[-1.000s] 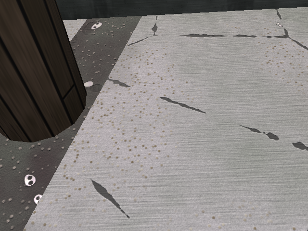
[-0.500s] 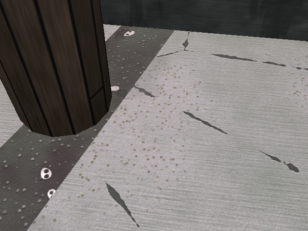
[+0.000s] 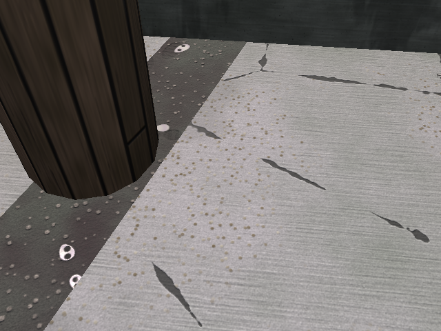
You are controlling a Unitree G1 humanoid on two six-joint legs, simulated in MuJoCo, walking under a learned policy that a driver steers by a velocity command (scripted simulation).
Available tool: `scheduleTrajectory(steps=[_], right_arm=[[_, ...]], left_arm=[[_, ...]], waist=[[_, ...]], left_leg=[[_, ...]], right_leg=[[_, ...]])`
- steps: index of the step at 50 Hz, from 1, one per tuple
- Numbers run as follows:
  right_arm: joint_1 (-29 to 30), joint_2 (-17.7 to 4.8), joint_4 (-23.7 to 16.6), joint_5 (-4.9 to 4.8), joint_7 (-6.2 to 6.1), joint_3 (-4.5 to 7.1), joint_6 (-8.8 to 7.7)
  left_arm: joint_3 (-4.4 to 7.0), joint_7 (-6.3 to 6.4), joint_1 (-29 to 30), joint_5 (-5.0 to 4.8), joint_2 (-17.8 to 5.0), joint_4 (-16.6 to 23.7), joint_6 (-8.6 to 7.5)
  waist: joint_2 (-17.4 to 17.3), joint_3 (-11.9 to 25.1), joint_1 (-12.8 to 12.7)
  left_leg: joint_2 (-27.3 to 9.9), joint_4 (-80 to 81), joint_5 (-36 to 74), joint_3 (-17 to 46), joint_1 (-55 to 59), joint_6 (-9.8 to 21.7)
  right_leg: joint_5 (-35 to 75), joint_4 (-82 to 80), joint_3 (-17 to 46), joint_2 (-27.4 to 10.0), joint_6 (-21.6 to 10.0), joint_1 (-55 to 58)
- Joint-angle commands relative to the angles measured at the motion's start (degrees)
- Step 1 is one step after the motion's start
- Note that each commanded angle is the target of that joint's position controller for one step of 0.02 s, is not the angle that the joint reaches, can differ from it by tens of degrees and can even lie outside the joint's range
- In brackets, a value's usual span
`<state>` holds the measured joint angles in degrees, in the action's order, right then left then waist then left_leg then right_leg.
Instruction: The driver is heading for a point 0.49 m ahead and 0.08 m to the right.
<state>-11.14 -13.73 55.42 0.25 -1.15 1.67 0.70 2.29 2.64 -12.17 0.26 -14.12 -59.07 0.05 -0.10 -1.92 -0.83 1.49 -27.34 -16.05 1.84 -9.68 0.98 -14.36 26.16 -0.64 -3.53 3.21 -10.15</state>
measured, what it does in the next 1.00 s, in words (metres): stands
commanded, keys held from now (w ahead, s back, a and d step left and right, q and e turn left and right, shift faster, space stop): no key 1.00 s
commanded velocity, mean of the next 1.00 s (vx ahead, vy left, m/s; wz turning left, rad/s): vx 0.00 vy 0.00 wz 0.00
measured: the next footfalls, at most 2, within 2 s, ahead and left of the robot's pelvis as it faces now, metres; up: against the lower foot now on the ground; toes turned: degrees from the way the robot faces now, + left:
left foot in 1.74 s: +0.44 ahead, +0.08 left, +0.00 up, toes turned +2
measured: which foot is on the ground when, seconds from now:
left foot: down 0.00-1.00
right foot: down 0.00-1.00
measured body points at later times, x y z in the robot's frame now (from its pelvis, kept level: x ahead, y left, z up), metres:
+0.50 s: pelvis +0.00 -0.01 +0.00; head +0.01 +0.00 +0.45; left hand +0.01 +0.25 -0.15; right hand +0.04 -0.26 -0.15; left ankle -0.01 +0.11 -0.74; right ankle +0.00 -0.15 -0.74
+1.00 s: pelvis +0.00 -0.01 +0.00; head +0.01 -0.01 +0.45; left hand -0.01 +0.23 -0.16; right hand +0.01 -0.25 -0.16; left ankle -0.01 +0.11 -0.74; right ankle +0.00 -0.15 -0.74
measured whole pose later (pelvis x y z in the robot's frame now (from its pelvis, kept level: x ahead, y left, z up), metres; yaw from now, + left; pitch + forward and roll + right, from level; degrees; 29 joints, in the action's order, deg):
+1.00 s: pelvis +0.00 -0.01 +0.00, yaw +0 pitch -1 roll +0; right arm -15.4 -11.0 62.1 -0.2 -2.1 0.4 0.4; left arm 1.0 3.1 -16.6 -0.1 -10.5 -64.7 0.1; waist 0.0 -2.0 -0.4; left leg 0.6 -27.7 -16.1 1.4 -10.7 0.1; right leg -14.8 27.5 -0.4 -2.8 2.3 -11.8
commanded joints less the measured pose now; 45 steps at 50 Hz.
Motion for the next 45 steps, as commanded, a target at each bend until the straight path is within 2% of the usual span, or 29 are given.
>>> scheduleTrajectory(steps=[1, 20, 45], right_arm=[[-0.3, -6.2, -1.3, -0.05, -0.32, 1.05, -0.53], [-3.0, -5.0, 3.4, -0.25, -0.75, 0.23, -0.49], [-6.8, -3.0, 5.5, -0.41, -1.02, -0.39, -0.60]], left_arm=[[1.07, 0.25, -1.3, -0.04, -6.4, 0.8, -0.38], [0.15, 0.47, -4.2, -0.16, -4.1, -3.4, -0.22], [-0.45, 0.62, -7.9, -0.32, -2.0, -5.0, -0.17]], waist=[[-0.3, 0.6, 0.0], [0.1, -0.5, 0.3], [0.2, -1.5, 0.4]], left_leg=[[-2.8, 5.3, 11.2, 2.3, -2.2, 1.2], [-2.2, 5.4, 9.6, 1.1, -2.8, 0.7], [-1.9, 5.1, 8.8, 0.3, -3.7, 0.3]], right_leg=[[8.1, -2.9, -0.3, 0.1, -0.7, 0.9], [6.9, -2.9, -0.7, 0.8, -1.1, -0.3], [6.1, -2.6, -0.7, 1.4, -1.6, -1.3]])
